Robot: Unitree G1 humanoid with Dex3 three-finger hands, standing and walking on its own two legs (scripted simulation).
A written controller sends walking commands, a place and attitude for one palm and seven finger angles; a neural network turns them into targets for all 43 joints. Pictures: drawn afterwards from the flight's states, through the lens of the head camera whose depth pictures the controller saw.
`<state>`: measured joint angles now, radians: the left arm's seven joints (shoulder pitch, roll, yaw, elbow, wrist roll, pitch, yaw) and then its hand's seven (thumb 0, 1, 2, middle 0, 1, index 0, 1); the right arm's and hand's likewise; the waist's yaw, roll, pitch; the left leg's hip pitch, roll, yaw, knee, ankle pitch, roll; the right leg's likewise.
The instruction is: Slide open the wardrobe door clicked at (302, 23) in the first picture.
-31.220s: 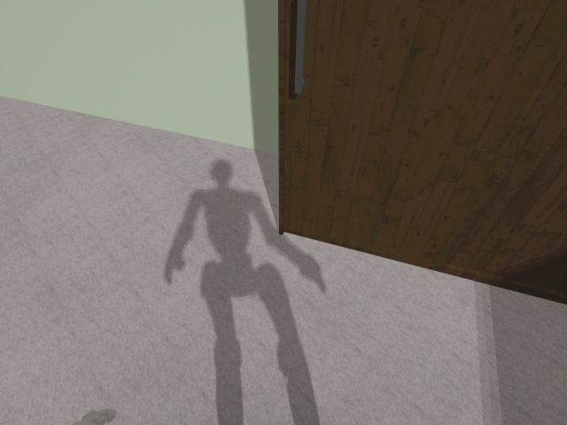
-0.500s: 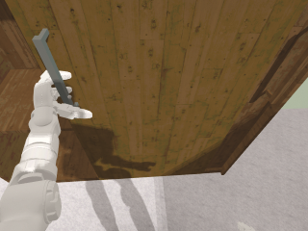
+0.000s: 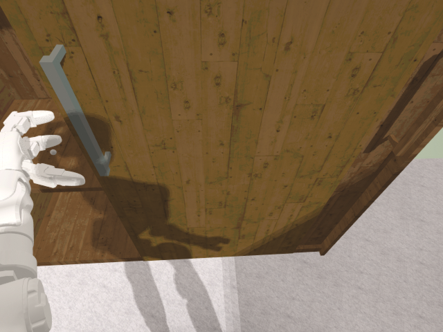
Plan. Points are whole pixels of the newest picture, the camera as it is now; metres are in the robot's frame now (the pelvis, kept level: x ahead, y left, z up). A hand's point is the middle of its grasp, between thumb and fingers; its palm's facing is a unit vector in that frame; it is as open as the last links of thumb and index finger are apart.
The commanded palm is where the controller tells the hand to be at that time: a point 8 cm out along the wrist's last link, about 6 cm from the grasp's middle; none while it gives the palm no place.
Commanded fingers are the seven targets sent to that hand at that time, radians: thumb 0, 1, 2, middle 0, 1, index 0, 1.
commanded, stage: slip the hand off the handle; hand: left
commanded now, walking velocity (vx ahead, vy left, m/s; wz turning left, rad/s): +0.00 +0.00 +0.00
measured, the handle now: (85, 121) +0.46 +0.27 +0.13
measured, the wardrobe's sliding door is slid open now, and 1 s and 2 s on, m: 0.49 0.49 0.49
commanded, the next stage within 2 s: draw the hand back to the body in 0.60 s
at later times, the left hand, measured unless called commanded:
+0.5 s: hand (37, 201) +0.30 +0.30 +0.11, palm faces +0.34 -0.93 -0.15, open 14.6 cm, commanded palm +0.25 +0.34 +0.12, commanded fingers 0.00 -0.55 0.20 -0.25 -1.15 -0.25 -1.15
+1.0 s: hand (16, 224) +0.24 +0.29 +0.14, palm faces +0.11 -0.99 +0.00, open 14.6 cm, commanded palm +0.20 +0.33 +0.14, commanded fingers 0.00 -0.55 0.20 -0.25 -1.15 -0.25 -1.15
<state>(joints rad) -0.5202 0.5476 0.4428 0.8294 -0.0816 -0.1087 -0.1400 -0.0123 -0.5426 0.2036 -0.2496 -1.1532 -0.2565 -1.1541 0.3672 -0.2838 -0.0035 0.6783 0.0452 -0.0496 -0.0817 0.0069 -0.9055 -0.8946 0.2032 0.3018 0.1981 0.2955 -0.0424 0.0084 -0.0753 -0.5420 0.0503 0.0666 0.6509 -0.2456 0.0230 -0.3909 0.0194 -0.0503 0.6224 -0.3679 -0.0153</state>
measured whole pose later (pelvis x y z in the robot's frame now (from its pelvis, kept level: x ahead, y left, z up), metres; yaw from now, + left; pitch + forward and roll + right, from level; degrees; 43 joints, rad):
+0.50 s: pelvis -0.02 +0.01 +0.00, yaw +2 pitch +2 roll -2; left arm -0.23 0.39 0.32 0.39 -0.14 0.01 -0.08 -0.01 -0.55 0.20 -0.25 -1.15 -0.25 -1.15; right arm 0.21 -0.24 0.05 0.64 0.05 -0.15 -0.12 0.01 -0.90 -0.89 0.20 0.30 0.20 0.30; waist 0.04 0.03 -0.06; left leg -0.47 0.02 0.04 0.63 -0.21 0.03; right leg -0.31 0.00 -0.08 0.62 -0.35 -0.01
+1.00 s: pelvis -0.03 -0.01 +0.00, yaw +1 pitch +0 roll -1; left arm -0.05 0.46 0.46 0.34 -0.39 -0.04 -0.46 -0.01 -0.55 0.20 -0.25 -1.15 -0.26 -1.15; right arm 0.28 -0.28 0.05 0.65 0.07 -0.24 -0.14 0.01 -0.90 -0.89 0.20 0.30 0.20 0.30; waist 0.02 0.04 -0.07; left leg -0.41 0.05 0.05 0.62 -0.21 0.01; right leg -0.27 0.02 -0.06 0.61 -0.35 -0.02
